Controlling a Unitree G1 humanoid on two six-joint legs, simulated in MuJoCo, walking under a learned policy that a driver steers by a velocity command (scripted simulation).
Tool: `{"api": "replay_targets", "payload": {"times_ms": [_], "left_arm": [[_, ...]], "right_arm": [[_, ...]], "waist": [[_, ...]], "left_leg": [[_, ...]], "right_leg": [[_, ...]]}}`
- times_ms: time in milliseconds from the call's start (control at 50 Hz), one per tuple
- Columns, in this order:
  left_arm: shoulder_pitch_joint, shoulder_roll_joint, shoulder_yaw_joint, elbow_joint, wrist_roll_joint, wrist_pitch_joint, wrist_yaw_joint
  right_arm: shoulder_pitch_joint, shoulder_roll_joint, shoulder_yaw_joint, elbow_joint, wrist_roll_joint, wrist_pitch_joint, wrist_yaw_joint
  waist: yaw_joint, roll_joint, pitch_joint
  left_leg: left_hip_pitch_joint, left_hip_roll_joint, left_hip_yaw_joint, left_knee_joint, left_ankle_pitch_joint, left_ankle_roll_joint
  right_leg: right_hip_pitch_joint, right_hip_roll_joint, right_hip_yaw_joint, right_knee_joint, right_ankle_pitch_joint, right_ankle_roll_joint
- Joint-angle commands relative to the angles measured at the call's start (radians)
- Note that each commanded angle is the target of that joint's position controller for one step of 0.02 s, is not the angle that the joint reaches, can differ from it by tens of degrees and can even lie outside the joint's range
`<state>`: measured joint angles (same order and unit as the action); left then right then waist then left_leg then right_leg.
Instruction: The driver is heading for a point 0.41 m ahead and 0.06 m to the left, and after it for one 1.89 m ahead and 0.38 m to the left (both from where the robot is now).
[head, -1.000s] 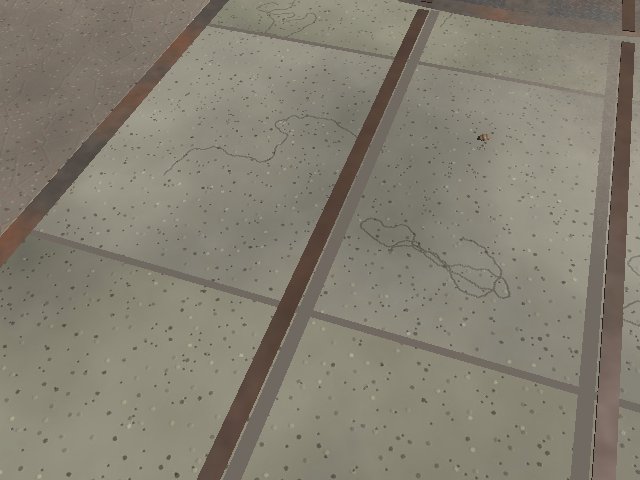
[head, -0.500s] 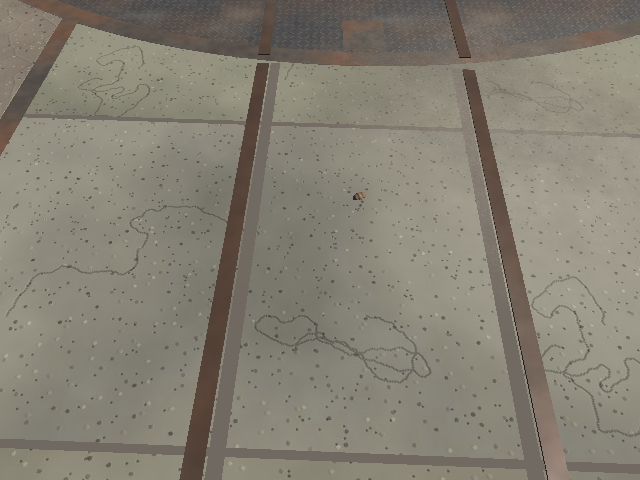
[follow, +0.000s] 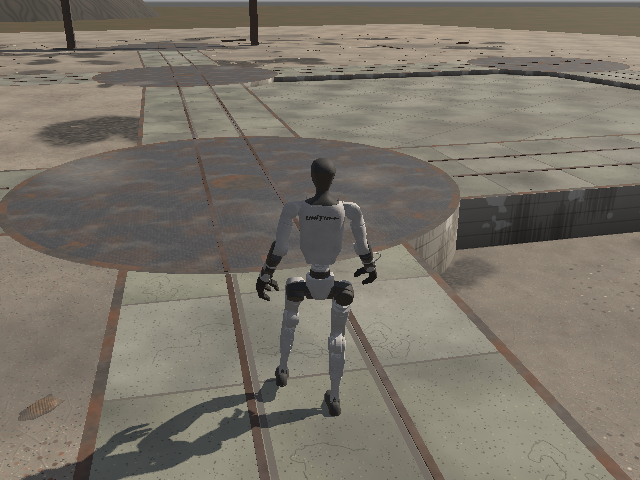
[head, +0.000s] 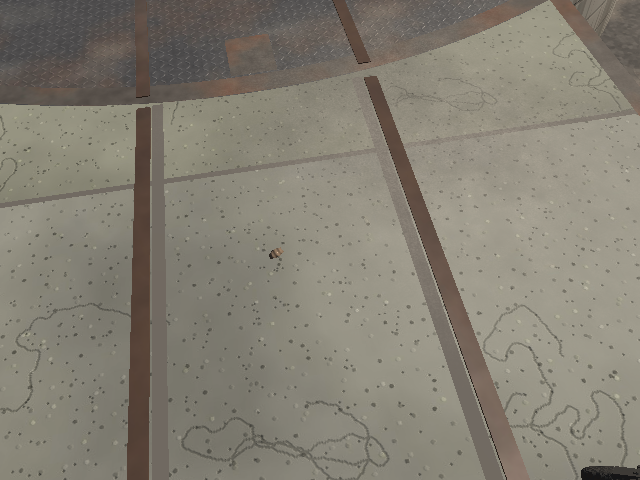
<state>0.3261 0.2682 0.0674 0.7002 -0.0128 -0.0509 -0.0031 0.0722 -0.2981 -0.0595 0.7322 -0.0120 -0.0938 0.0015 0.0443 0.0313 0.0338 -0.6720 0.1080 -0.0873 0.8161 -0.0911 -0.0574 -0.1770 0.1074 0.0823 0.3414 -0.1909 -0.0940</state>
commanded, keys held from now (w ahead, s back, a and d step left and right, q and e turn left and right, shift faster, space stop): w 0.28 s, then q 0.72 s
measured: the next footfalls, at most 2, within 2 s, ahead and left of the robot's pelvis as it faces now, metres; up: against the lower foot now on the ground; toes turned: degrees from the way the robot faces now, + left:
left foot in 0.20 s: +0.30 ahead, +0.15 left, +0.00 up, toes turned -4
right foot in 0.66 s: +0.46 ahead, -0.06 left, +0.00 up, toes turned +9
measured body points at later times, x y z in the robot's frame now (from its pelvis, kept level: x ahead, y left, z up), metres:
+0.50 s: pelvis +0.26 +0.07 +0.00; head +0.30 +0.08 +0.45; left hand +0.45 +0.31 -0.10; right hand +0.29 -0.21 -0.12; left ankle +0.26 +0.15 -0.75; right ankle +0.36 -0.10 -0.69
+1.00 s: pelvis +0.34 +0.05 -0.01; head +0.37 +0.06 +0.44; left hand +0.41 +0.36 -0.11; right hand +0.55 -0.18 -0.11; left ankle +0.31 +0.18 -0.71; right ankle +0.42 -0.07 -0.75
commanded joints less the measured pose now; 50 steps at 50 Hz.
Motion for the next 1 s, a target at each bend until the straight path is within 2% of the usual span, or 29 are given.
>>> {"api": "replay_targets", "payload": {"times_ms": [20, 80, 140, 160, 180, 200, 220, 240, 260, 280, 300, 320, 340, 380, 420, 460, 560, 600, 640, 660, 680, 700, 720, 740, 760, 780, 820, 900, 1000], "left_arm": [[0.002, 0.159, 0.043, -0.052, -0.004, -0.015, 0.013], [0.049, 0.161, 0.042, -0.020, -0.007, -0.015, 0.010], [0.054, 0.166, 0.044, -0.005, -0.004, -0.008, 0.012], [0.043, 0.167, 0.045, -0.004, -0.003, -0.003, 0.013], [0.028, 0.156, 0.041, -0.007, -0.003, 0.000, 0.013], [0.020, 0.122, 0.027, -0.017, 0.004, 0.001, 0.012], [0.106, 0.068, 0.007, -0.035, 0.007, -0.006, 0.014], [0.176, 0.048, -0.004, -0.029, -0.010, -0.019, 0.014], [0.094, 0.136, 0.013, -0.029, -0.023, -0.022, 0.012], [-0.005, 0.157, 0.018, -0.050, -0.021, -0.024, 0.010], [-0.069, 0.148, 0.016, -0.066, -0.001, -0.027, 0.012], [-0.081, 0.136, 0.020, -0.070, 0.014, -0.028, 0.013], [-0.058, 0.122, 0.021, -0.068, 0.020, -0.026, 0.013], [-0.023, 0.079, 0.012, -0.058, 0.027, -0.020, 0.018], [-0.055, 0.056, 0.003, -0.066, 0.028, -0.017, 0.025], [-0.107, 0.053, 0.000, -0.073, 0.025, -0.009, 0.029], [-0.241, 0.070, 0.006, -0.104, 0.013, 0.003, 0.025], [-0.246, 0.089, 0.015, -0.108, 0.012, -0.006, 0.018], [-0.186, 0.103, 0.026, -0.089, 0.016, -0.021, 0.014], [-0.152, 0.141, 0.035, -0.088, 0.031, -0.028, 0.020], [-0.109, 0.204, 0.047, -0.099, 0.048, -0.022, 0.035], [-0.085, 0.191, 0.046, -0.087, 0.052, -0.002, 0.031], [-0.101, 0.145, 0.037, -0.097, 0.035, 0.006, 0.028], [-0.136, 0.108, 0.026, -0.102, 0.031, 0.011, 0.029], [-0.186, 0.099, 0.020, -0.105, 0.031, 0.017, 0.029], [-0.223, 0.102, 0.020, -0.105, 0.028, 0.022, 0.029], [-0.246, 0.120, 0.025, -0.095, 0.040, 0.029, 0.033], [-0.244, 0.140, 0.036, -0.078, 0.033, 0.035, 0.044], [-0.236, 0.186, 0.052, -0.055, 0.012, 0.046, 0.036]], "right_arm": [[-0.071, -0.034, 0.002, -0.061, 0.007, -0.013, 0.012], [-0.123, -0.061, -0.003, -0.083, 0.018, -0.025, 0.026], [-0.104, -0.093, -0.015, -0.091, 0.018, -0.036, 0.034], [-0.069, -0.101, -0.020, -0.084, 0.018, -0.039, 0.034], [0.014, -0.119, -0.033, -0.061, 0.014, -0.042, 0.031], [0.141, -0.156, -0.048, -0.037, 0.003, -0.046, 0.026], [0.285, -0.234, -0.067, -0.020, -0.013, -0.046, 0.022], [0.364, -0.230, -0.071, 0.023, 0.004, -0.035, 0.036], [0.337, -0.150, -0.048, 0.019, 0.029, -0.031, 0.037], [0.269, -0.117, -0.036, 0.006, 0.026, -0.022, 0.032], [0.204, -0.101, -0.025, -0.005, 0.013, -0.014, 0.031], [0.165, -0.084, -0.016, -0.012, 0.004, -0.012, 0.031], [0.148, -0.075, -0.010, -0.014, 0.000, -0.012, 0.031], [0.147, -0.079, -0.008, 0.001, 0.004, -0.015, 0.027], [0.153, -0.125, -0.023, 0.016, 0.009, -0.006, 0.013], [0.168, -0.160, -0.037, 0.025, 0.024, 0.015, 0.001], [0.220, -0.158, -0.044, 0.040, 0.040, 0.062, -0.021], [0.210, -0.156, -0.048, 0.029, 0.041, 0.076, -0.028], [0.155, -0.144, -0.046, 0.001, 0.045, 0.085, -0.034], [0.162, -0.105, -0.035, -0.015, 0.036, 0.083, -0.034], [0.203, -0.040, -0.016, -0.035, 0.008, 0.078, -0.031], [0.318, -0.050, -0.013, -0.035, 0.021, 0.076, -0.027], [0.328, -0.136, -0.036, -0.011, 0.026, 0.085, -0.027], [0.266, -0.167, -0.051, -0.013, 0.033, 0.101, -0.030], [0.248, -0.159, -0.055, -0.010, 0.035, 0.123, -0.036], [0.236, -0.153, -0.058, -0.019, 0.031, 0.141, -0.041], [0.229, -0.104, -0.047, -0.037, 0.033, 0.155, -0.038], [0.162, -0.069, -0.032, -0.089, 0.026, 0.152, -0.023], [0.145, -0.099, -0.040, -0.123, 0.027, 0.154, 0.006]], "waist": [[0.017, -0.111, -0.043], [0.041, -0.123, -0.022], [0.020, -0.150, -0.012], [-0.002, -0.162, -0.017], [-0.048, -0.157, -0.053], [-0.106, -0.123, -0.160], [-0.116, 0.057, -0.326], [-0.109, 0.288, -0.381], [-0.134, 0.165, -0.255], [-0.130, 0.081, -0.140], [-0.106, 0.031, -0.059], [-0.074, 0.029, -0.025], [-0.046, 0.047, -0.042], [-0.019, 0.059, -0.083], [-0.020, 0.061, -0.104], [-0.036, 0.064, -0.121], [-0.079, 0.080, -0.110], [-0.071, 0.090, -0.107], [-0.021, 0.089, -0.112], [-0.019, 0.043, -0.158], [-0.036, -0.157, -0.237], [-0.069, -0.342, -0.318], [-0.055, -0.233, -0.289], [-0.048, -0.169, -0.223], [-0.061, -0.133, -0.179], [-0.069, -0.145, -0.145], [-0.076, -0.178, -0.106], [-0.051, -0.188, -0.139], [-0.046, -0.200, -0.151]], "left_leg": [[0.135, -0.057, 0.059, -0.187, 0.200, -0.008], [0.129, -0.064, 0.044, -0.263, 0.196, 0.020], [0.139, -0.071, 0.043, -0.311, 0.079, 0.068], [0.183, -0.080, 0.059, -0.328, 0.042, 0.086], [0.295, -0.104, 0.086, -0.364, 0.041, 0.112], [0.501, -0.043, 0.035, -0.337, 0.079, 0.159], [0.866, 0.159, -0.268, -0.326, 0.034, 0.282], [1.020, 0.277, -0.647, -0.484, -0.229, 0.375], [0.950, 0.263, -0.631, -0.524, -0.426, 0.337], [0.819, 0.230, -0.492, -0.539, -0.404, 0.298], [0.679, 0.185, -0.392, -0.557, -0.221, 0.289], [0.586, 0.150, -0.318, -0.564, 0.009, 0.287], [0.540, 0.123, -0.258, -0.559, 0.224, 0.285], [0.507, 0.090, -0.154, -0.540, 0.559, 0.297], [0.499, 0.073, -0.098, -0.528, 0.688, 0.302], [0.489, 0.051, -0.072, -0.513, 0.656, 0.282], [0.507, 0.049, -0.145, -0.459, 0.432, 0.251], [0.523, 0.053, -0.211, -0.419, 0.332, 0.240], [0.497, 0.011, -0.245, -0.341, 0.217, 0.200], [0.432, -0.040, -0.225, -0.245, 0.104, 0.156], [0.261, -0.141, -0.122, -0.007, -0.281, 0.100], [0.090, -0.205, -0.031, 0.192, -0.667, 0.054], [0.051, -0.145, -0.040, 0.333, -0.610, 0.020], [0.022, -0.121, -0.026, 0.401, -0.535, -0.002], [0.028, -0.101, -0.017, 0.411, -0.475, -0.020], [0.047, -0.085, -0.011, 0.408, -0.422, -0.033], [0.118, -0.089, 0.040, 0.354, -0.353, -0.044], [0.187, -0.057, 0.071, 0.154, -0.298, -0.032], [0.312, -0.064, 0.125, -0.066, -0.253, 0.025]], "right_leg": [[-0.063, -0.203, 0.120, -0.106, 0.182, -0.134], [0.013, -0.253, 0.173, -0.068, 0.134, -0.128], [0.106, -0.305, 0.233, -0.009, 0.178, -0.109], [0.120, -0.306, 0.238, 0.023, 0.238, -0.098], [0.121, -0.271, 0.215, 0.107, 0.368, -0.078], [0.064, -0.213, 0.166, 0.292, 0.401, -0.046], [-0.215, -0.095, 0.076, 0.632, 0.152, 0.021], [-0.477, -0.008, 0.066, 0.864, -0.391, 0.063], [-0.594, -0.066, 0.113, 0.960, -0.361, 0.059], [-0.619, -0.114, 0.070, 0.954, -0.270, 0.054], [-0.587, -0.148, 0.028, 0.899, -0.201, 0.059], [-0.536, -0.172, 0.016, 0.842, -0.163, 0.070], [-0.466, -0.183, 0.007, 0.804, -0.156, 0.083], [-0.392, -0.175, -0.020, 0.706, -0.158, 0.116], [-0.365, -0.153, -0.040, 0.580, -0.099, 0.141], [-0.328, -0.129, -0.044, 0.473, 0.005, 0.149], [-0.293, -0.086, -0.014, 0.285, 0.093, 0.153], [-0.262, -0.078, 0.003, 0.211, 0.066, 0.142], [-0.138, -0.083, -0.008, 0.051, 0.175, 0.111], [0.005, -0.181, 0.045, 0.025, 0.330, 0.066], [0.215, -0.405, 0.216, 0.089, 0.741, -0.029], [0.316, -0.582, 0.430, 0.090, 0.809, -0.198], [0.261, -0.553, 0.431, 0.053, 0.639, -0.211], [0.202, -0.482, 0.318, 0.047, 0.515, -0.170], [0.123, -0.429, 0.233, 0.024, 0.412, -0.140], [0.052, -0.407, 0.185, -0.002, 0.339, -0.130], [-0.054, -0.354, 0.076, -0.046, 0.288, -0.125], [-0.026, -0.382, -0.001, -0.049, 0.299, -0.145], [-0.006, -0.427, -0.034, -0.013, 0.246, -0.120]]}}
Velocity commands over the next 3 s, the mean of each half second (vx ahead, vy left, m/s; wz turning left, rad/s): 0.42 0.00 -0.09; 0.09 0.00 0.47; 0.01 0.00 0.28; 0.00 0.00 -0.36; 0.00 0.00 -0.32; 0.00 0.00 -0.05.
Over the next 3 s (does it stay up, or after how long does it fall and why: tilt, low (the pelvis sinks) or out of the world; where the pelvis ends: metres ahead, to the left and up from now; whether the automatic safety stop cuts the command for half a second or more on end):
stays up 0.36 0.04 -0.01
